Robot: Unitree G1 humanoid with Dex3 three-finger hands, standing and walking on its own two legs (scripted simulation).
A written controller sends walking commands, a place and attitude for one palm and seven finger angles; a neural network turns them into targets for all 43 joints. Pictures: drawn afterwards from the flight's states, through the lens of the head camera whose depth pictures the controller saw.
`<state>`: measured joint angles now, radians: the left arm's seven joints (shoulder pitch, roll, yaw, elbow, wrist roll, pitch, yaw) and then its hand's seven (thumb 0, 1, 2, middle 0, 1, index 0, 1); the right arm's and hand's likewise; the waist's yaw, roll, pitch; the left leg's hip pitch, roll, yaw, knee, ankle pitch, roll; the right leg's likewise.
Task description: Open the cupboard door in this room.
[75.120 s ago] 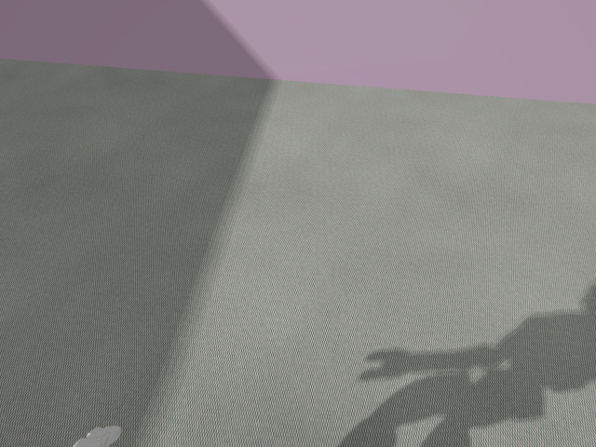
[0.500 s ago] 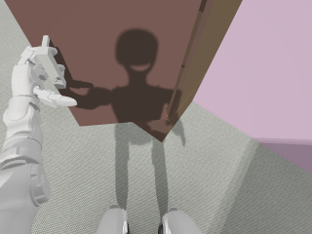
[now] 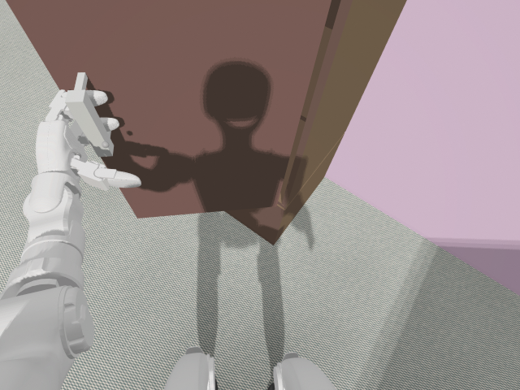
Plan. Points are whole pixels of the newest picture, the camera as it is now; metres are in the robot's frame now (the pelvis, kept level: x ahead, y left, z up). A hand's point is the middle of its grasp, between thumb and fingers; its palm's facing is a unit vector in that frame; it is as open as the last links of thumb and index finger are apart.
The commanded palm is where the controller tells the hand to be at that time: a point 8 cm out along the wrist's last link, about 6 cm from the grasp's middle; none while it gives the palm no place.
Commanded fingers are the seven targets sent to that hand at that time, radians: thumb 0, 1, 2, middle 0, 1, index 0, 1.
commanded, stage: slide the fingers in behind the handle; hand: left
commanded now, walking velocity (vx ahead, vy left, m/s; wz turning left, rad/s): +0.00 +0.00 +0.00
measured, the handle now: (94, 116) +0.53 +0.24 +0.07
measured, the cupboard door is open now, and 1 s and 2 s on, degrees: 43 44 78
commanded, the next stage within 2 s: close the thumb around the handle in 0.22 s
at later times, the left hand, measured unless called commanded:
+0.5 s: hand (105, 142) +0.48 +0.22 +0.06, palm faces +0.07 -1.00 +0.01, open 13.2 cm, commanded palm +0.45 +0.27 +0.07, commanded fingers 0.00 0.06 0.54 -0.34 -1.26 -0.34 -1.26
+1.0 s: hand (108, 140) +0.48 +0.21 +0.06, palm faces +0.09 -1.00 +0.01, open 5.6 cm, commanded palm +0.45 +0.26 +0.07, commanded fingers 0.00 0.90 0.90 -0.40 -1.35 -0.40 -1.35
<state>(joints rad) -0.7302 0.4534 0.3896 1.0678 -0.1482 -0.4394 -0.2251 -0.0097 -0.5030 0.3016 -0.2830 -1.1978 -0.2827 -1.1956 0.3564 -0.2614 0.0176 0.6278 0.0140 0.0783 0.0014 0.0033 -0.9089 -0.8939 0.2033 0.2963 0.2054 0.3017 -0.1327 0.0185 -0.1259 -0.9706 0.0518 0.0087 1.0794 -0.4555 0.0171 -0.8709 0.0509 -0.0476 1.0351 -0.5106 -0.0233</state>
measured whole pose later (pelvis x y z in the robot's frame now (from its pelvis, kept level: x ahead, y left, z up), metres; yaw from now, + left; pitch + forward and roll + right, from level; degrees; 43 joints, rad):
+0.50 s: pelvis -0.01 +0.01 -0.01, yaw +0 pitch +21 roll -3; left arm -0.80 0.48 0.39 1.12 -0.14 -0.43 -0.23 -0.01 -0.37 0.36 -0.30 -1.21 -0.31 -1.21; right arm 0.36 -0.27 0.03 0.64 0.01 0.07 -0.01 0.00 -0.91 -0.89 0.20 0.30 0.21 0.30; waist -0.15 0.02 -0.12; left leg -1.02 0.05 0.01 1.11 -0.46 0.03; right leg -0.91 0.05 -0.05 1.05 -0.51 -0.01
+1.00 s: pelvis +0.00 +0.01 +0.00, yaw +0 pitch +21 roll -3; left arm -0.77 0.43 0.37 1.08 -0.13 -0.44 -0.18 0.01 0.74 0.84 -0.37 -1.34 -0.38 -1.33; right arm 0.36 -0.26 0.02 0.63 0.00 0.08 0.01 0.00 -0.91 -0.89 0.20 0.30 0.21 0.30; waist -0.14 0.02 -0.13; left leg -0.99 0.04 0.01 1.09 -0.46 0.03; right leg -0.89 0.04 -0.04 1.03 -0.51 -0.01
